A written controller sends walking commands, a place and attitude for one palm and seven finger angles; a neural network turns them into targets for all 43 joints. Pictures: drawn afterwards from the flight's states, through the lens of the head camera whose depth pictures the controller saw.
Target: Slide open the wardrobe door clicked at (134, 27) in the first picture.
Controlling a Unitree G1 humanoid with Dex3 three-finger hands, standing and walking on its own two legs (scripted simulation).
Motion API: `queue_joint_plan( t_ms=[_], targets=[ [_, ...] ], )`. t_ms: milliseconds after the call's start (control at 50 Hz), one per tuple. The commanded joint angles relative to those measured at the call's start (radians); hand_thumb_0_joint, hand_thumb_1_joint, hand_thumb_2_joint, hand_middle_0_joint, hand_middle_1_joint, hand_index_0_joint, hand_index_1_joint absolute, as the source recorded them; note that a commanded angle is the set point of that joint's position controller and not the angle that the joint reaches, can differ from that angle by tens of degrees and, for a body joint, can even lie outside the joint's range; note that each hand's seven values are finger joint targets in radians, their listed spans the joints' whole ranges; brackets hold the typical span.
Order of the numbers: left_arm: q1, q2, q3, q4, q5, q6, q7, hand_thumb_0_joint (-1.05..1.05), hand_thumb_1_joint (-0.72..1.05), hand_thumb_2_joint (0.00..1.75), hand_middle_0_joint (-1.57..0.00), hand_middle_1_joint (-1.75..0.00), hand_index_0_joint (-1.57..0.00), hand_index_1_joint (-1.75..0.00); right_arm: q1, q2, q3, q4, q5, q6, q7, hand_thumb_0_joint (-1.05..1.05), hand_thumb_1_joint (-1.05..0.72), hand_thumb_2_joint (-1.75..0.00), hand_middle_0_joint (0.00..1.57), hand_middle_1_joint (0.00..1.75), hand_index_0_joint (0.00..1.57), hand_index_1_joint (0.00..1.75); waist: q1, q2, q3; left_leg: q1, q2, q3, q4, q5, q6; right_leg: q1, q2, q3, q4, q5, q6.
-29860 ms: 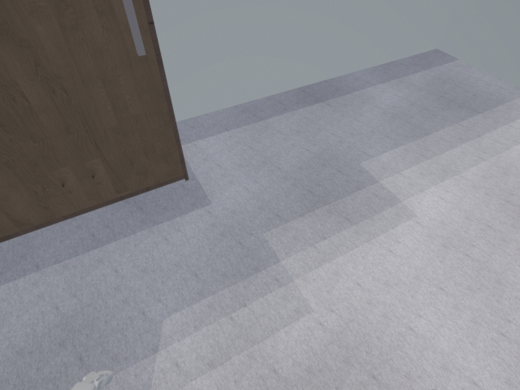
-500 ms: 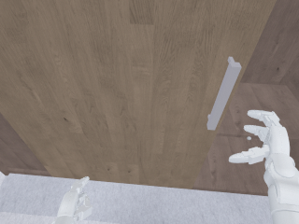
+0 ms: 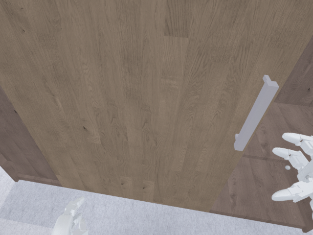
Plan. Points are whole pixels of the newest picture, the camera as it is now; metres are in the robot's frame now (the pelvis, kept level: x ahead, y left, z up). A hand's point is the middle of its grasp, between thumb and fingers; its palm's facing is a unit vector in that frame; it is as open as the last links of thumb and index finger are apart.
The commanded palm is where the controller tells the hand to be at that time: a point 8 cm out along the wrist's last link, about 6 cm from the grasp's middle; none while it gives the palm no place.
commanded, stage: draw the hand back to the body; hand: right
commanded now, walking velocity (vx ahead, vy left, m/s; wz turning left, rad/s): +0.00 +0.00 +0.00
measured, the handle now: (251, 115) +0.45 -0.27 +0.10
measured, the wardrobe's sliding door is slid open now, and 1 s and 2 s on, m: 0.57 0.57 0.57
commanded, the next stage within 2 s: step back with the hand held close in 1.28 s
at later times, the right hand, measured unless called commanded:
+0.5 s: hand (300, 179) +0.22 -0.27 +0.14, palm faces +0.45 +0.83 -0.33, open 12.8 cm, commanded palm +0.18 -0.31 +0.16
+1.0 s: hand (302, 168) +0.22 -0.26 +0.18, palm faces +0.42 +0.83 -0.37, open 8.0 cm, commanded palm +0.18 -0.30 +0.18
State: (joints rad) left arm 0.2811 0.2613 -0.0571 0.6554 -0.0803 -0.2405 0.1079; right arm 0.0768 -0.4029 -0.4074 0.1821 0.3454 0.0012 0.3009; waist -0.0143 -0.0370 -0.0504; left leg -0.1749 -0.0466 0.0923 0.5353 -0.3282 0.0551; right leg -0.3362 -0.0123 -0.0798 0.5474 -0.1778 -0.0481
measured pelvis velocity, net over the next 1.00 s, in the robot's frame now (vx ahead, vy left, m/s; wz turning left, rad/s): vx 0.04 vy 0.00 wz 0.01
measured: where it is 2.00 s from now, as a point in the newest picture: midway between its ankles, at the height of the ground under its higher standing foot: outside the picture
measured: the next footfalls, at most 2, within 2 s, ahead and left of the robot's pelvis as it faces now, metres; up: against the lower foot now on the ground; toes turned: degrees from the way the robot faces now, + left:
none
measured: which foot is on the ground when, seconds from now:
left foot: down 0.00-1.00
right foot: down 0.00-1.00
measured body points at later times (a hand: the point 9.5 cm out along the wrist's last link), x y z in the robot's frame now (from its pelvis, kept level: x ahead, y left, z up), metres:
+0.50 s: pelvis +0.02 +0.00 +0.01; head +0.00 +0.02 +0.46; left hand +0.22 +0.22 -0.07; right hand +0.19 -0.32 +0.16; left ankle -0.02 +0.08 -0.73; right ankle +0.08 -0.09 -0.73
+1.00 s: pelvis +0.04 +0.00 +0.01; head +0.00 +0.02 +0.46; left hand +0.23 +0.22 -0.06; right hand +0.19 -0.30 +0.20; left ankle -0.02 +0.08 -0.73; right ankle +0.08 -0.09 -0.73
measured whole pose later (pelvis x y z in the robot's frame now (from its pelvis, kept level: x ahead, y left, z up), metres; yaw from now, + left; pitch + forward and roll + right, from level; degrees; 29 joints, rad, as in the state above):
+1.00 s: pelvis +0.04 +0.00 +0.01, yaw +0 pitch -5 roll +0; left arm 0.19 0.24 -0.03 0.63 -0.01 -0.07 0.06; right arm 0.48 -0.37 -0.33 -0.42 0.11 -0.05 -0.08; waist -0.07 -0.05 0.00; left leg 0.03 -0.03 0.07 0.34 -0.29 0.05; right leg -0.14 0.02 -0.09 0.39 -0.16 -0.05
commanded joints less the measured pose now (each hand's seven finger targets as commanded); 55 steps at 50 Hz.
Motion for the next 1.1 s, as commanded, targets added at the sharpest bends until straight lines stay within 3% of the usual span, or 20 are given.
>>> queue_joint_plan(
  t_ms=[0,20,80,180,200,240,280,320,360,400,520,540,620,680,720,740,880,920,960,1080],
  targets=[
    [-0.16,0.11,0.047,-0.195,0.004,-0.097,0.004,0.0,0.9,0.9,-0.2,-0.3,-0.2,-0.3,-0.186,-0.228,-0.098,-0.374,0.028,-0.079,-0.021,0.0,0.55,-0.2,0.25,1.15,0.25,1.15,-0.037,-0.051,-0.134,-0.164,0.038,-0.094,-0.137,0.117,-0.049,0.224,-0.008,0.108,-0.051,0.028,-0.002],
    [-0.158,0.109,0.043,-0.19,0.005,-0.102,0.005,0.0,0.9,0.9,-0.2,-0.3,-0.2,-0.3,-0.201,-0.201,-0.068,-0.397,0.029,-0.093,-0.02,0.0,0.55,-0.2,0.25,1.15,0.25,1.15,-0.024,-0.038,-0.121,-0.169,0.04,-0.106,-0.135,0.146,-0.057,0.225,-0.01,0.101,-0.034,0.042,-0.005],
    [-0.14,0.117,0.051,-0.17,0.006,-0.115,0.006,0.0,0.9,0.9,-0.2,-0.3,-0.2,-0.3,-0.137,-0.202,-0.076,-0.401,0.033,-0.111,-0.005,0.0,0.55,-0.2,0.25,1.15,0.25,1.15,-0.021,-0.019,-0.116,-0.175,0.035,-0.096,-0.124,0.18,-0.065,0.231,-0.007,0.106,-0.032,0.053,-0.007],
    [-0.163,0.12,0.048,-0.167,-0.002,-0.111,0.016,0.0,0.9,0.9,-0.2,-0.3,-0.2,-0.3,-0.079,-0.195,-0.083,-0.402,0.047,-0.047,0.021,0.0,0.37,-0.29,0.24,1.04,0.24,1.04,-0.031,-0.018,-0.076,-0.172,0.048,-0.11,-0.135,0.188,-0.085,0.202,-0.003,0.109,-0.029,0.039,-0.005],
    [-0.192,0.128,0.06,-0.155,0.036,-0.079,0.004,0.0,0.9,0.9,-0.2,-0.3,-0.2,-0.3,-0.091,-0.315,-0.126,-0.453,-0.122,-0.084,-0.156,0.0,0.33,-0.31,0.24,1.02,0.24,1.02,-0.052,-0.034,0.028,-0.212,0.078,-0.159,-0.223,0.135,-0.06,0.178,-0.003,0.129,-0.043,-0.003,0.001],
    [-0.209,0.116,0.058,-0.161,0.041,-0.054,-0.004,0.0,0.9,0.9,-0.2,-0.3,-0.2,-0.3,0.017,-0.165,-0.029,-0.45,-0.148,-0.087,-0.26,0.0,0.26,-0.34,0.24,0.98,0.24,0.98,-0.032,0.002,0.064,-0.209,0.09,-0.141,-0.24,0.064,-0.045,0.184,-0.012,0.127,-0.057,-0.032,0.008],
    [-0.209,0.106,0.058,-0.173,0.044,-0.026,-0.009,0.0,0.9,0.9,-0.2,-0.3,-0.2,-0.3,0.095,-0.155,-0.01,-0.524,-0.179,-0.097,-0.314,0.0,0.19,-0.37,0.24,0.94,0.24,0.94,-0.041,-0.021,0.022,-0.158,0.092,-0.138,-0.238,0.06,-0.039,0.218,-0.016,0.119,-0.079,-0.036,0.005],
    [-0.211,0.114,0.061,-0.17,0.05,-0.011,-0.009,0.0,0.9,0.9,-0.2,-0.3,-0.2,-0.3,0.089,-0.203,-0.043,-0.58,-0.201,-0.116,-0.356,0.0,0.12,-0.41,0.24,0.89,0.24,0.89,-0.051,-0.016,-0.044,-0.11,0.088,-0.137,-0.238,0.098,-0.04,0.253,-0.018,0.113,-0.094,-0.007,-0.001],
    [-0.212,0.106,0.062,-0.178,0.052,0.0,-0.011,0.0,0.9,0.9,-0.2,-0.3,-0.2,-0.3,0.098,-0.211,-0.048,-0.661,-0.215,-0.128,-0.384,0.0,0.04,-0.44,0.23,0.85,0.23,0.85,-0.052,-0.056,-0.09,-0.072,0.085,-0.129,-0.23,0.141,-0.035,0.292,-0.018,0.106,-0.114,0.031,0.0],
    [-0.214,0.1,0.061,-0.176,0.054,0.009,-0.01,0.0,0.9,0.9,-0.2,-0.3,-0.2,-0.3,0.129,-0.182,-0.022,-0.677,-0.226,-0.131,-0.402,0.0,-0.03,-0.48,0.23,0.81,0.23,0.81,-0.047,-0.062,-0.079,-0.067,0.074,-0.111,-0.227,0.162,-0.033,0.323,-0.021,0.104,-0.134,0.053,0.001],
    [-0.22,0.105,0.063,-0.16,0.059,0.044,-0.009,0.0,0.9,0.9,-0.2,-0.3,-0.2,-0.3,0.157,-0.161,-0.006,-0.652,-0.243,-0.119,-0.421,0.0,-0.25,-0.58,0.22,0.68,0.22,0.68,-0.046,0.011,-0.012,-0.048,0.061,-0.099,-0.256,0.195,-0.032,0.341,-0.025,0.107,-0.17,0.094,-0.003],
    [-0.219,0.097,0.064,-0.165,0.06,0.052,-0.011,0.0,0.9,0.9,-0.2,-0.3,-0.2,-0.3,0.189,-0.138,0.01,-0.651,-0.238,-0.116,-0.422,0.0,-0.28,-0.6,0.22,0.66,0.22,0.66,-0.044,0.012,0.005,-0.036,0.064,-0.098,-0.25,0.198,-0.033,0.332,-0.027,0.106,-0.176,0.096,-0.001],
    [-0.23,0.1,0.065,-0.172,0.065,0.073,-0.022,0.0,0.9,0.9,-0.2,-0.3,-0.2,-0.3,0.259,-0.158,-0.021,-0.682,-0.241,-0.115,-0.414,0.0,-0.43,-0.67,0.22,0.58,0.22,0.58,-0.066,0.01,-0.031,0.014,0.061,-0.097,-0.249,0.281,-0.03,0.351,-0.023,0.102,-0.177,0.174,-0.002],
    [-0.231,0.089,0.064,-0.183,0.066,0.085,-0.031,0.0,0.9,0.9,-0.2,-0.3,-0.2,-0.3,0.274,-0.142,-0.01,-0.736,-0.239,-0.116,-0.41,0.0,-0.54,-0.73,0.21,0.51,0.21,0.51,-0.061,-0.011,-0.025,0.023,0.061,-0.094,-0.244,0.301,-0.03,0.359,-0.025,0.101,-0.177,0.201,0.003],
    [-0.232,0.094,0.067,-0.185,0.07,0.088,-0.033,0.0,0.9,0.9,-0.2,-0.3,-0.2,-0.3,0.279,-0.177,-0.042,-0.766,-0.244,-0.118,-0.411,0.0,-0.61,-0.76,0.21,0.47,0.21,0.47,-0.069,-0.023,-0.041,0.038,0.058,-0.095,-0.25,0.33,-0.028,0.365,-0.024,0.099,-0.175,0.228,0.004],
    [-0.229,0.085,0.066,-0.189,0.07,0.091,-0.036,0.0,0.9,0.9,-0.2,-0.3,-0.2,-0.3,0.3,-0.149,-0.022,-0.78,-0.242,-0.117,-0.409,0.0,-0.65,-0.78,0.21,0.45,0.21,0.45,-0.063,-0.036,-0.029,0.039,0.06,-0.093,-0.24,0.347,-0.028,0.363,-0.026,0.098,-0.171,0.252,0.006],
    [-0.231,0.081,0.068,-0.198,0.071,0.108,-0.043,0.0,0.9,0.9,-0.2,-0.3,-0.2,-0.3,0.325,-0.144,-0.03,-0.81,-0.237,-0.116,-0.403,0.0,-0.9,-0.9,0.2,0.3,0.2,0.3,-0.061,-0.024,-0.012,0.025,0.054,-0.088,-0.25,0.326,-0.031,0.367,-0.029,0.096,-0.176,0.238,0.011],
    [-0.228,0.088,0.071,-0.194,0.072,0.115,-0.042,0.0,0.9,0.9,-0.2,-0.3,-0.2,-0.3,0.34,-0.145,-0.04,-0.771,-0.235,-0.11,-0.401,0.0,-0.9,-0.9,0.2,0.3,0.2,0.3,-0.062,0.021,0.003,0.023,0.051,-0.086,-0.264,0.321,-0.031,0.355,-0.028,0.094,-0.183,0.218,0.008],
    [-0.23,0.087,0.071,-0.197,0.07,0.124,-0.041,0.0,0.9,0.9,-0.2,-0.3,-0.2,-0.3,0.329,-0.141,-0.034,-0.768,-0.232,-0.108,-0.398,0.0,-0.9,-0.9,0.2,0.3,0.2,0.3,-0.06,0.022,0.013,0.016,0.054,-0.089,-0.266,0.311,-0.035,0.347,-0.025,0.09,-0.183,0.198,0.007],
    [-0.241,0.083,0.07,-0.195,0.073,0.119,-0.035,0.0,0.9,0.9,-0.2,-0.3,-0.2,-0.3,0.275,-0.144,-0.018,-0.81,-0.237,-0.121,-0.402,0.0,-0.9,-0.9,0.2,0.3,0.2,0.3,-0.057,-0.027,-0.001,0.013,0.057,-0.1,-0.287,0.26,-0.034,0.368,-0.02,0.091,-0.188,0.155,0.005]
  ],
)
